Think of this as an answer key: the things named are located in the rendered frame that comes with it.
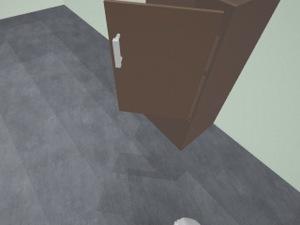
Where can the handle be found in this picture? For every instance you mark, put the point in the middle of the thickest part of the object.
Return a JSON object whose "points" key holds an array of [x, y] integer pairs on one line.
{"points": [[116, 51]]}

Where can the cupboard door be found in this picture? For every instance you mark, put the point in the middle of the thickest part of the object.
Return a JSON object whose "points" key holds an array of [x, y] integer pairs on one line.
{"points": [[164, 52]]}

